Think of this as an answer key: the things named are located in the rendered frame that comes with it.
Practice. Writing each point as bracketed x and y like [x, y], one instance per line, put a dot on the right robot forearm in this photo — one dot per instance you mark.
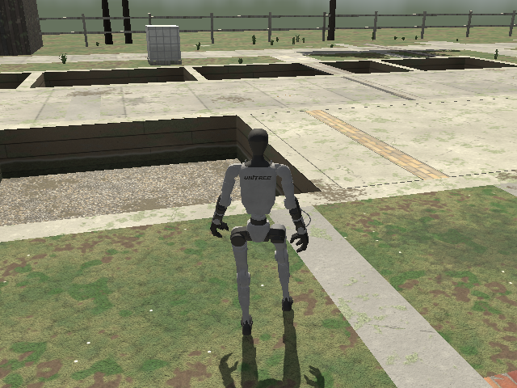
[297, 218]

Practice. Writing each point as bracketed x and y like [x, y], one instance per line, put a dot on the left robot forearm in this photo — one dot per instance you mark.
[219, 212]

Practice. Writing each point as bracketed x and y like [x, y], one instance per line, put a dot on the robot left thigh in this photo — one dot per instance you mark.
[238, 239]

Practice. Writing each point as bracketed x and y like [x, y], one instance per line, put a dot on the left robot upper arm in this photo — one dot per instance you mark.
[233, 171]

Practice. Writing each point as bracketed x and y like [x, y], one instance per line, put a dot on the right robot foot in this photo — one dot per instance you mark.
[287, 305]

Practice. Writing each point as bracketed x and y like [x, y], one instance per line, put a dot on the left robot hand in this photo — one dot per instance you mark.
[220, 226]

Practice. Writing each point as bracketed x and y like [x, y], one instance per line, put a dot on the right robot hand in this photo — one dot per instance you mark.
[304, 238]

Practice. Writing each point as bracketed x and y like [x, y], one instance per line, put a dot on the right robot upper arm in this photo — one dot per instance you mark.
[284, 172]

